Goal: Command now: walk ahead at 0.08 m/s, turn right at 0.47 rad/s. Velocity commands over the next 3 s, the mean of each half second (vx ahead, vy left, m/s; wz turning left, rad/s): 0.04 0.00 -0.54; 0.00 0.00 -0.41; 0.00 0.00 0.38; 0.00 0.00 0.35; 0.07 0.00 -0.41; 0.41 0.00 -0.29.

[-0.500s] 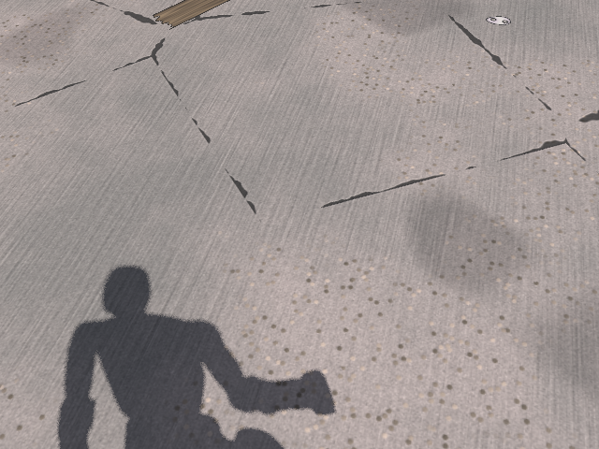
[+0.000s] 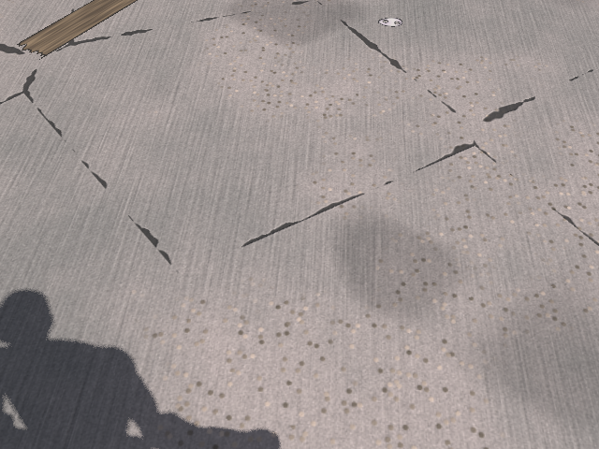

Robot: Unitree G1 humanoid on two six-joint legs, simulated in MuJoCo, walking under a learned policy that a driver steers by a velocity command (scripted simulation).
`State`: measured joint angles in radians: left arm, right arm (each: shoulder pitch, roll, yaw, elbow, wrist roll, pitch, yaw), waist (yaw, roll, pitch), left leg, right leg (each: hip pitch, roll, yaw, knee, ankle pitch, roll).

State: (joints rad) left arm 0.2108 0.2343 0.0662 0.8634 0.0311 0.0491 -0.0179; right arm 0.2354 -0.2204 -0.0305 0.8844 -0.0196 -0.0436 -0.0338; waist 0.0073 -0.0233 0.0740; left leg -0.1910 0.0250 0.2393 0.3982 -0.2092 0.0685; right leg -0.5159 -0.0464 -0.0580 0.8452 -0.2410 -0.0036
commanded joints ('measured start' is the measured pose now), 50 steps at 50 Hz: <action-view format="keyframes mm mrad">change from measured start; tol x16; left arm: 1 18 46 6 -70 2 3 -10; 8 81 284 67 -114 -4 -39 14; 50 57 161 -4 -79 5 -14 42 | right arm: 1 4 -153 -39 -52 -5 5 2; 31 75 -177 -48 -156 6 46 -24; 36 -151 -153 -33 -236 -5 52 -8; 50 28 -158 -29 -134 16 40 43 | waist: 1 -6 142 -102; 6 8 85 -101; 8 10 -342 -114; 11 19 -75 -96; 30 -47 -95 -132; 32 -5 226 -125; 50 -5 89 -152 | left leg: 1 13 300 -114 -73 407 134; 6 10 308 -97 105 206 48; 9 -381 -10 -174 703 -481 -108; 13 -378 18 -256 693 -213 -100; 26 -210 -58 -279 357 -215 -95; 30 25 -86 -270 13 -96 -53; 32 168 308 -666 -224 -165 60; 35 -78 277 -528 -169 118 143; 41 155 210 -362 -70 404 143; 50 -87 127 -366 55 343 5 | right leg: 1 109 3 -20 -67 -34 -17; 5 175 21 -40 -225 -110 -53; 9 466 -346 525 -517 600 -343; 14 382 -143 304 -520 481 -246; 28 292 -98 527 -511 214 -207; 31 124 23 468 -393 0 -77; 33 -46 192 155 48 -326 -1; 37 -8 135 141 330 -158 27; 46 218 112 70 -193 -242 33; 50 593 -53 186 -611 179 -20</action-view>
